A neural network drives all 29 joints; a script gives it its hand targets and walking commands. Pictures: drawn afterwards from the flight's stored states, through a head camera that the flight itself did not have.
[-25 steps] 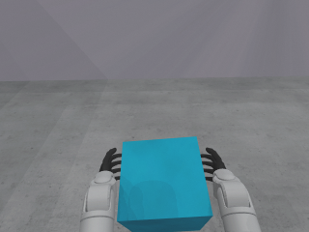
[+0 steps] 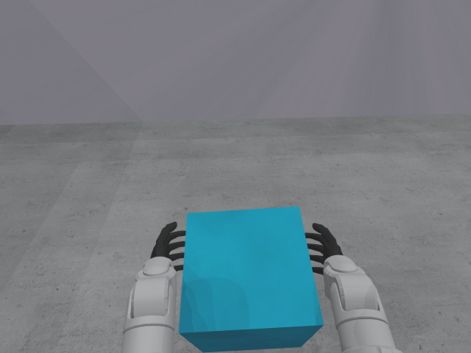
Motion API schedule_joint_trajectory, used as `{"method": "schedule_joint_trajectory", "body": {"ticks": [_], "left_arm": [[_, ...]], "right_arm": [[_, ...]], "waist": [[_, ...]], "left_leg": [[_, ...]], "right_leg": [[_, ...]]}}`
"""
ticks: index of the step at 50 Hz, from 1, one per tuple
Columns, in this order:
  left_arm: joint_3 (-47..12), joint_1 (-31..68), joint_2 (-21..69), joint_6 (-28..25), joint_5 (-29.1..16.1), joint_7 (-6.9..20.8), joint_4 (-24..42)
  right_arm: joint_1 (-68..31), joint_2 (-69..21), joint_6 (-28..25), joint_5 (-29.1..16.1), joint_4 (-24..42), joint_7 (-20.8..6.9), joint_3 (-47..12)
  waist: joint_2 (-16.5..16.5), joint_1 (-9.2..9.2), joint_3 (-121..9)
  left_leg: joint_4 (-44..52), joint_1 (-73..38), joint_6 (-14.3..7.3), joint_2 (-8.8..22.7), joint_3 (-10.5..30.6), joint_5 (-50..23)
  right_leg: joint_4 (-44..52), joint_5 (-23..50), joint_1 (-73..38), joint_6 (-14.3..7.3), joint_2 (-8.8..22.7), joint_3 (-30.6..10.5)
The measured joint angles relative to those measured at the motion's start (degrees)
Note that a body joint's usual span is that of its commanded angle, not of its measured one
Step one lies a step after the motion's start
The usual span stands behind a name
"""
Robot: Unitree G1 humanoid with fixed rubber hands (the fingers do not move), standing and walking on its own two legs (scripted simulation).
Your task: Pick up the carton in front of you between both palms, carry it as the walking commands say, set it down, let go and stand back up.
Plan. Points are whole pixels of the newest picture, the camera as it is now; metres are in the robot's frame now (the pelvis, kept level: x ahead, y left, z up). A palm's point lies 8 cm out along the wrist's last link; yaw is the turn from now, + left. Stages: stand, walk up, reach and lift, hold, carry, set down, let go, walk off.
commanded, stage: hold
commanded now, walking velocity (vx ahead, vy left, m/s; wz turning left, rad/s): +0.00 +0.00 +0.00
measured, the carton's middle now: (247, 284) +0.30 +0.00 -0.06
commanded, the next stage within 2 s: set down in 0.38 s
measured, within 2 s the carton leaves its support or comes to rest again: neither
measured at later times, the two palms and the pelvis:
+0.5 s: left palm (152, 255) +0.30 +0.17 +0.05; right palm (321, 257) +0.29 -0.13 +0.04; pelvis +0.01 +0.03 +0.00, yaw -1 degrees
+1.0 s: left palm (175, 290) +0.33 +0.16 -0.13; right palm (300, 280) +0.35 -0.13 -0.14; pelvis -0.02 -0.01 -0.06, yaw +2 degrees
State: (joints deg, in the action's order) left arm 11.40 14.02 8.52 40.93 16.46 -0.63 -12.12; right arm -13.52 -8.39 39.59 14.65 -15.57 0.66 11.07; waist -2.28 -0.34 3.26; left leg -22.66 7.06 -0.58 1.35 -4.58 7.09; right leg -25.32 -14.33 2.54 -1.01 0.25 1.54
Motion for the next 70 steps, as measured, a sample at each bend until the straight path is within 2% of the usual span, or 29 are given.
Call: {"method": "schedule_joint_trajectory", "body": {"ticks": [24, 28, 32, 37, 41, 47, 51, 54, 57, 65, 70], "left_arm": [[2.14, 2.70, 0.64, 0.12, 0.60, 0.78, -2.92], [5.02, 5.60, 1.47, -1.33, 1.85, 0.92, -6.12], [10.50, 10.08, 3.11, -4.73, 4.75, 0.61, -11.12], [16.12, 14.65, 4.87, -11.53, 8.33, -0.22, -15.53], [17.00, 15.66, 5.22, -18.63, 8.18, -0.89, -16.62], [14.78, 16.13, 4.05, -28.67, 3.08, -3.12, -16.59], [12.52, 16.57, 2.78, -32.26, -1.56, -4.91, -15.52], [12.14, 17.54, 2.25, -32.89, -3.76, -5.48, -14.68], [13.61, 19.87, 2.31, -31.97, -3.81, -5.31, -14.85], [18.47, 25.81, 3.33, -27.35, -0.64, -4.55, -15.89], [19.17, 27.61, 3.58, -26.54, -0.58, -5.50, -15.88]], "right_arm": [[-2.49, -0.57, -0.38, 2.30, -2.90, -1.86, 3.50], [-5.11, -1.27, -2.02, 4.28, -5.98, -2.48, 6.31], [-9.31, -2.71, -5.63, 7.74, -11.00, -2.81, 11.30], [-13.90, -3.71, -12.06, 12.08, -15.50, -2.97, 16.38], [-15.80, -2.71, -18.67, 12.16, -17.45, -2.85, 16.87], [-17.30, -0.28, -27.87, 5.94, -18.27, -0.04, 13.18], [-18.23, 1.13, -31.35, 0.36, -17.78, 2.79, 9.68], [-19.73, 1.80, -31.88, -2.30, -17.53, 4.36, 8.23], [-21.97, 2.45, -30.84, -3.16, -17.96, 4.57, 8.30], [-29.14, 4.44, -26.25, -0.84, -21.84, 2.85, 11.04], [-32.85, 6.39, -25.47, -0.23, -24.49, 2.00, 10.84]], "waist": [[-0.21, -0.23, -0.38], [-0.34, -0.11, 0.13], [-0.49, -0.15, 0.62], [-0.43, -0.69, 0.86], [0.13, -0.98, 1.29], [1.09, -1.01, 1.91], [0.99, -1.53, -1.14], [0.95, -1.69, -4.75], [0.87, -1.74, -8.05], [0.49, -2.37, -13.24], [0.63, -2.47, -15.16]], "left_leg": [[0.18, -1.67, -1.97, -1.72, -1.37, 1.04], [-0.77, -0.73, -2.00, -2.05, -0.89, 1.45], [-3.45, 2.56, -1.92, -2.21, -0.37, 2.40], [-8.89, 11.84, -1.63, -1.99, 0.34, 3.76], [-13.49, 22.67, -1.18, -1.52, 1.27, 4.07], [-21.26, 41.14, -0.23, -0.53, 2.89, 4.30], [-28.19, 54.07, 1.04, -0.37, 4.87, 5.86], [-33.49, 62.37, 1.92, -0.29, 5.86, 7.32], [-38.06, 68.82, 2.07, -0.14, 5.86, 8.61], [-47.47, 81.37, 2.18, -0.14, 5.54, 11.15], [-52.85, 89.06, 2.08, -0.31, 5.64, 12.32]], "right_leg": [[0.81, -0.17, -1.43, 0.77, 0.62, -3.56], [-0.64, -1.09, -0.47, 0.62, 0.43, -4.01], [-3.87, -2.61, 2.82, 0.48, 0.37, -3.89], [-9.89, -4.41, 12.07, 0.85, 0.18, -3.28], [-14.82, -5.23, 22.72, 0.79, -0.25, -2.36], [-23.03, -6.26, 40.93, -0.13, -1.21, -0.76], [-30.16, -7.78, 54.01, -0.65, -2.13, -0.53], [-35.50, -9.20, 62.41, -0.90, -2.77, -0.58], [-40.35, -10.67, 68.98, -1.05, -2.98, -0.59], [-50.38, -13.60, 81.75, -1.24, -3.14, -0.88], [-55.81, -15.00, 89.26, -1.14, -3.09, -0.77]]}}
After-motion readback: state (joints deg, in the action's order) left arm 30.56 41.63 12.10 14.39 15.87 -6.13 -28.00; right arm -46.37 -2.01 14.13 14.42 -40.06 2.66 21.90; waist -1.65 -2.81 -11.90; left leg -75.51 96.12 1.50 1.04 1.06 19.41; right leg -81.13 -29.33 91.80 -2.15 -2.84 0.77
